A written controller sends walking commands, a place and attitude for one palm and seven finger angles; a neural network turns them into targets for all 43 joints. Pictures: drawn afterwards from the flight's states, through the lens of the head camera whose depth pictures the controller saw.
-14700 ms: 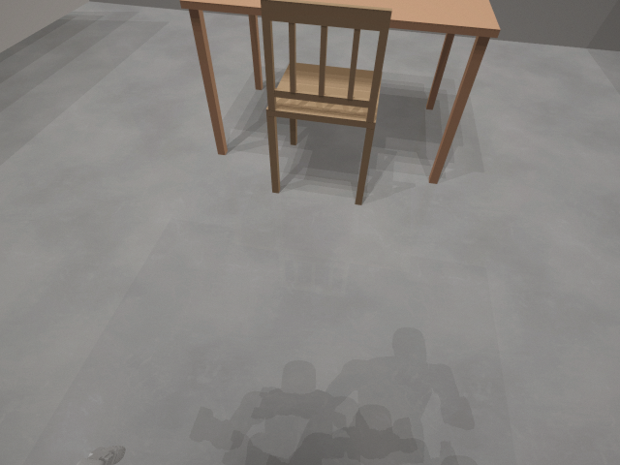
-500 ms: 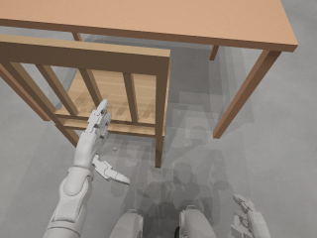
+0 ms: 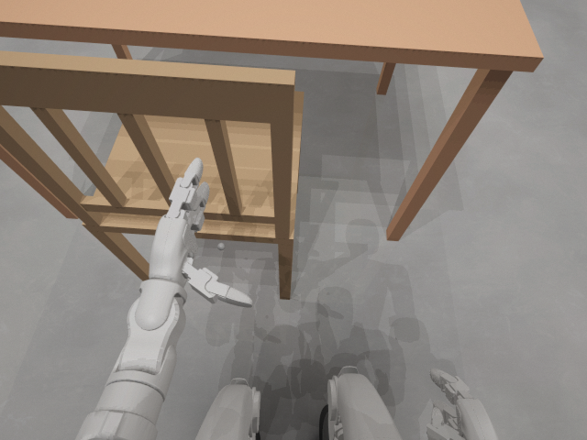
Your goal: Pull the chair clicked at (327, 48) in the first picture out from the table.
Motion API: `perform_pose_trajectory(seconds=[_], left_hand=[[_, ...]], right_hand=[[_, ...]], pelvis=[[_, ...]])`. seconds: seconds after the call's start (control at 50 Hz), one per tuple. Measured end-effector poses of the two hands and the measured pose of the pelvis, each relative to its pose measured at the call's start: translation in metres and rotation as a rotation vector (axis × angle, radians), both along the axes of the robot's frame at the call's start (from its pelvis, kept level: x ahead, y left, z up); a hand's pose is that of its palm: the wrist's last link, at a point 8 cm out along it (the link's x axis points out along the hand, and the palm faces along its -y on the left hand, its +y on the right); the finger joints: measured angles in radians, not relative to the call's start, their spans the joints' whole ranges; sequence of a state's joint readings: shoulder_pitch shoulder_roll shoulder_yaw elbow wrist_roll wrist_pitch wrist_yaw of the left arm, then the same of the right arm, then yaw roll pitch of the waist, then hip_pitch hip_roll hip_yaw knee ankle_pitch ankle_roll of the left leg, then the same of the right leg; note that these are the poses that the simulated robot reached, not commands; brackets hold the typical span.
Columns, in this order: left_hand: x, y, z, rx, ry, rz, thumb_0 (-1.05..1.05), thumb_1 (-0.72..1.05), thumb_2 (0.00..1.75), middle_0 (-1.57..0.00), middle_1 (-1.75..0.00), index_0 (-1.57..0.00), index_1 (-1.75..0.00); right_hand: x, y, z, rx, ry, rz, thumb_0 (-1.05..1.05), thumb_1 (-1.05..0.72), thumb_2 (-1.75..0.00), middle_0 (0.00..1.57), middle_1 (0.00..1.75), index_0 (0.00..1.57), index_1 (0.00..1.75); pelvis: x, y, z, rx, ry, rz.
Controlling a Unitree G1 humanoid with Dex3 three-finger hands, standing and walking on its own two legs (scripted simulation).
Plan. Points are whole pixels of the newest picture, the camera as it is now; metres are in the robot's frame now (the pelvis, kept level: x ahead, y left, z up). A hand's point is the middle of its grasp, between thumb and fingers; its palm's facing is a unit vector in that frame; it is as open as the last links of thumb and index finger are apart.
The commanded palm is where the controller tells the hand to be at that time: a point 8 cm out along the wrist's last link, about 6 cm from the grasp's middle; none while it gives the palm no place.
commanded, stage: aim the fingers beside a spindle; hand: left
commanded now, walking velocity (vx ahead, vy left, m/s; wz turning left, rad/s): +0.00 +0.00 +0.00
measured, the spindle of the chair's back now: (157, 166) +0.51 +0.21 +0.00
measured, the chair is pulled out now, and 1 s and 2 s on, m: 0.00 0.00 0.00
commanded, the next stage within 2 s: push the fingers through the gap in 0.42 s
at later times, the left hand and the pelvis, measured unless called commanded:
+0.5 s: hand (217, 252) +0.35 +0.10 +0.02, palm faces -0.12 -0.99 -0.02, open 17.0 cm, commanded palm +0.33 +0.16 +0.03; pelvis +0.00 +0.00 +0.00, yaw +0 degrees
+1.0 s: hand (223, 224) +0.39 +0.10 +0.02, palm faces -0.11 -0.99 -0.03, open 17.0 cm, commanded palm +0.38 +0.15 +0.03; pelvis +0.00 +0.01 +0.00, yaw +0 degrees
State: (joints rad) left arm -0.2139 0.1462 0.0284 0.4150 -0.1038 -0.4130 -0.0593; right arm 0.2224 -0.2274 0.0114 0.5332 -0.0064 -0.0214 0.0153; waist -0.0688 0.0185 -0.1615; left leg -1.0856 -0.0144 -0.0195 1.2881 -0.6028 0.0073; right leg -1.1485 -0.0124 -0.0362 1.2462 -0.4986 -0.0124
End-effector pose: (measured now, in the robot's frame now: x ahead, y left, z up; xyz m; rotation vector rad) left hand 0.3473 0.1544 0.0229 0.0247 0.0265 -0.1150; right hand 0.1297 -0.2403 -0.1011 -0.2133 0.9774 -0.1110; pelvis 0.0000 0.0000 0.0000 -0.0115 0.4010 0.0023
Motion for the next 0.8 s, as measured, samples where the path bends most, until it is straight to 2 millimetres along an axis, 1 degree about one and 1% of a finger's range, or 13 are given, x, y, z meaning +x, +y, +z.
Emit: perform_pose_trajectory(seconds=[0.06, 0.14, 0.3, 0.4, 0.58, 0.66, 0.8], left_hand=[[-0.005, 0.005, 0.001, 0.005, 0.006, 0.009, -0.02, -0.5, 0.3, -0.06, -0.08, -0.06, -0.08], [-0.011, 0.007, 0.0, 0.004, 0.012, 0.006, -0.02, -0.5, 0.3, -0.06, -0.08, -0.06, -0.08], [-0.008, 0.002, 0.0, -0.008, -0.006, -0.009, -0.02, -0.5, 0.3, -0.06, -0.08, -0.06, -0.08], [-0.005, 0.004, -0.003, -0.006, 0.001, -0.005, -0.02, -0.5, 0.3, -0.06, -0.08, -0.06, -0.08], [-0.011, 0.004, 0.0, -0.008, -0.001, -0.009, -0.02, -0.5, 0.3, -0.06, -0.08, -0.06, -0.08], [-0.006, 0.005, -0.002, -0.001, -0.004, -0.007, -0.02, -0.5, 0.3, -0.06, -0.08, -0.06, -0.08], [0.013, 0.0, 0.001, -0.003, -0.02, -0.015, -0.02, -0.5, 0.3, -0.06, -0.08, -0.06, -0.08]], right_hand=[[-0.003, 0.0, 0.001, 0.006, 0.008, -0.003, 0.01, -0.9, -0.9, 0.2, 0.3, 0.2, 0.3], [-0.003, 0.0, 0.002, 0.001, 0.011, 0.006, 0.01, -0.9, -0.9, 0.2, 0.3, 0.2, 0.3], [0.006, -0.002, 0.003, -0.018, -0.011, 0.016, 0.01, -0.9, -0.9, 0.2, 0.3, 0.2, 0.3], [0.011, 0.0, 0.005, -0.018, -0.026, 0.019, 0.01, -0.9, -0.9, 0.2, 0.3, 0.2, 0.3], [0.012, 0.006, 0.006, -0.005, -0.025, 0.025, 0.01, -0.9, -0.9, 0.2, 0.3, 0.2, 0.3], [0.011, 0.008, 0.003, -0.011, -0.018, 0.029, 0.01, -0.9, -0.9, 0.2, 0.3, 0.2, 0.3], [0.002, 0.007, -0.002, -0.014, 0.009, 0.013, 0.01, -0.9, -0.9, 0.2, 0.3, 0.2, 0.3]], pelvis=[[0.001, 0.0, 0.002, 0.001, -0.004, 0.0], [0.001, 0.0, 0.003, -0.002, -0.006, 0.006], [-0.001, 0.001, 0.001, -0.005, -0.005, 0.01], [-0.001, 0.002, 0.0, -0.006, -0.003, 0.008], [0.0, 0.005, 0.002, -0.008, -0.007, 0.008], [-0.001, 0.005, 0.0, -0.011, -0.005, 0.013], [-0.003, 0.007, -0.002, -0.013, 0.003, 0.012]])
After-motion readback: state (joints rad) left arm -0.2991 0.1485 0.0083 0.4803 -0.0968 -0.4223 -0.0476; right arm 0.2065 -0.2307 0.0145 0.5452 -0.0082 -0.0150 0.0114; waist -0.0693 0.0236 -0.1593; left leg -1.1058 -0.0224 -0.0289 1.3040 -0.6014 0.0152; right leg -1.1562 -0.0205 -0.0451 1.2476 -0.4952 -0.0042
